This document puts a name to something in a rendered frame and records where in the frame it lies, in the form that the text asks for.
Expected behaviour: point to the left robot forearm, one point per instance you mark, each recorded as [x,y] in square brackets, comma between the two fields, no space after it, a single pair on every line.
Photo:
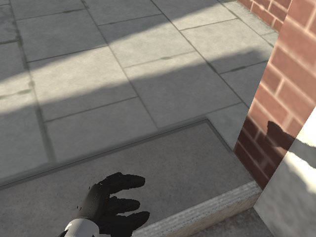
[81,227]

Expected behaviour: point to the left robot hand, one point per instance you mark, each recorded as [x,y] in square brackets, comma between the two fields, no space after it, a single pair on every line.
[102,209]

